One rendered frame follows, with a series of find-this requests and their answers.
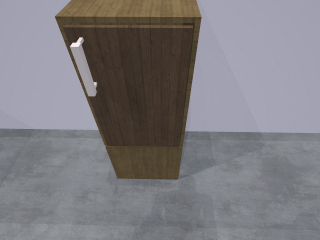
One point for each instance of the cupboard door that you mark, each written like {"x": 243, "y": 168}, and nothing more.
{"x": 141, "y": 73}

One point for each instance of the handle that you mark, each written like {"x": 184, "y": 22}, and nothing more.
{"x": 82, "y": 65}

